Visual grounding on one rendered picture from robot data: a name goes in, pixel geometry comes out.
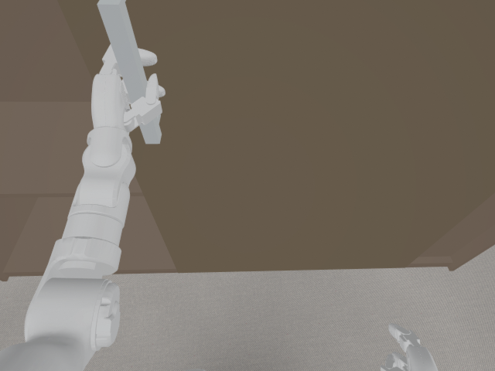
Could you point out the robot left forearm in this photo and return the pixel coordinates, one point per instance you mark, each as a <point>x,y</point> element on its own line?
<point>89,247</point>

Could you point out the handle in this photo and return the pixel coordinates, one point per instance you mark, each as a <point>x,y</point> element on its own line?
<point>117,23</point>

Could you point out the wardrobe door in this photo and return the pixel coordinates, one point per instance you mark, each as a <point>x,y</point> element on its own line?
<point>476,223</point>
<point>310,134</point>

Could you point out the robot left upper arm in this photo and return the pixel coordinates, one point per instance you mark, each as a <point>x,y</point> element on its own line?
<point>71,319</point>

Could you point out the robot right hand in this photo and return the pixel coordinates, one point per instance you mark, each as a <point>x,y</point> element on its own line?
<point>418,357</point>

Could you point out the robot left hand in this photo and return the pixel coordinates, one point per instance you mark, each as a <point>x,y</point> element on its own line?
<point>110,100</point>

